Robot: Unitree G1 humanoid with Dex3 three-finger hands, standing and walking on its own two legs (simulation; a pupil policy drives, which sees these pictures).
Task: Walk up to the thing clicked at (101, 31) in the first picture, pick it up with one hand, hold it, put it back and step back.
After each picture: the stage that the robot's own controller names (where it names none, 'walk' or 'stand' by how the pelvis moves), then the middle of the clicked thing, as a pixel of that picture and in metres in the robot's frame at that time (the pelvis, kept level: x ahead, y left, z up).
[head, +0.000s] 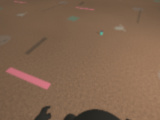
stand; (101, 32) +2.29 -0.35 -0.72
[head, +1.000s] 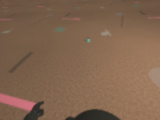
walk; (88, 39) +2.17 +0.09 -0.69
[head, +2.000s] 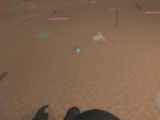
walk; (77, 49) +1.51 +0.37 -0.71
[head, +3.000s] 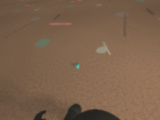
walk; (77, 65) +1.03 +0.31 -0.72
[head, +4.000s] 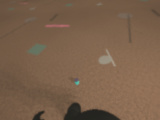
walk; (76, 81) +0.65 +0.25 -0.71
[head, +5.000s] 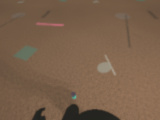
walk; (73, 95) +0.38 +0.20 -0.71
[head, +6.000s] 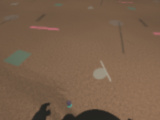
stand; (69, 104) +0.31 +0.19 -0.72
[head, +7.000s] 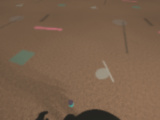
stand; (71, 103) +0.32 +0.19 -0.72
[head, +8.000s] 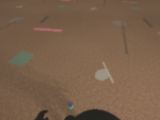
stand; (70, 105) +0.30 +0.20 -0.73
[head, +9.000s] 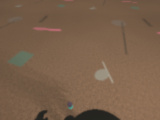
stand; (70, 105) +0.30 +0.20 -0.73
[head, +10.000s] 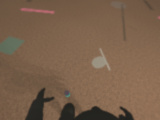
go down; (67, 93) +0.31 +0.20 -0.68
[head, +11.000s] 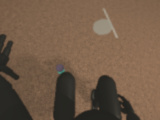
go down; (60, 69) +0.38 +0.22 -0.30
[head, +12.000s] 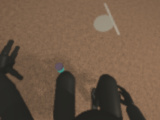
close in; (59, 67) +0.38 +0.23 -0.29
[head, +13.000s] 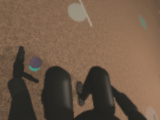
close in; (35, 64) +0.36 +0.25 -0.22
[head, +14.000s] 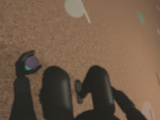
close; (31, 64) +0.36 +0.26 -0.22
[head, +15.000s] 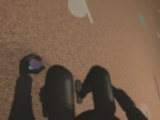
lift; (35, 64) +0.34 +0.25 -0.22
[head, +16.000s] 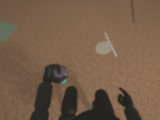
lift; (60, 75) +0.31 +0.19 -0.01
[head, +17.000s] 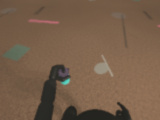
hold; (64, 76) +0.32 +0.17 +0.01
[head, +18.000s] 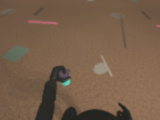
hold; (64, 77) +0.32 +0.17 -0.01
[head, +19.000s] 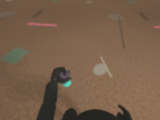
crouch; (65, 78) +0.32 +0.16 -0.01
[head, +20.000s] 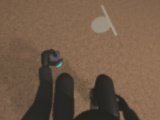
lower; (56, 59) +0.42 +0.21 -0.11
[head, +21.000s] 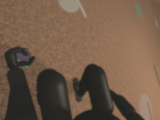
lower; (24, 58) +0.40 +0.27 -0.22
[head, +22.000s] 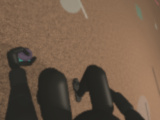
lower; (25, 58) +0.39 +0.27 -0.23
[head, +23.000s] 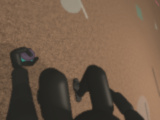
lower; (28, 58) +0.39 +0.26 -0.23
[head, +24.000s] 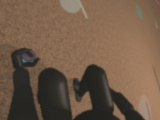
lower; (29, 59) +0.39 +0.26 -0.22
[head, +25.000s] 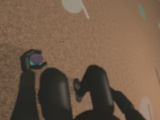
open; (35, 61) +0.38 +0.23 -0.23
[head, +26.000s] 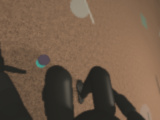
stand; (42, 61) +0.37 +0.22 -0.23
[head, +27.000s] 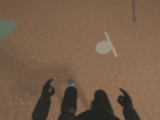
stand; (70, 82) +0.35 +0.16 -0.52
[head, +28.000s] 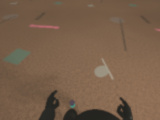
stand; (72, 103) +0.31 +0.15 -0.66
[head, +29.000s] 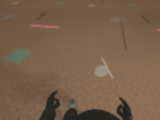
stand; (72, 102) +0.32 +0.15 -0.67
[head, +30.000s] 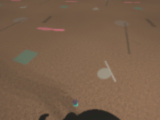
stand; (75, 103) +0.34 +0.14 -0.72
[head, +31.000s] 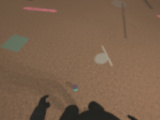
walk; (75, 87) +0.40 +0.10 -0.71
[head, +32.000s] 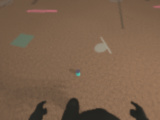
walk; (78, 72) +0.64 +0.15 -0.69
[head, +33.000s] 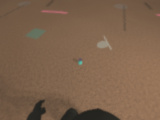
stand; (80, 61) +0.95 +0.17 -0.69
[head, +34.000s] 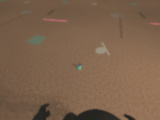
stand; (79, 66) +0.97 +0.16 -0.71
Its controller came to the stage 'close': yes
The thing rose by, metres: 0.70
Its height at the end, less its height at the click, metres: +0.00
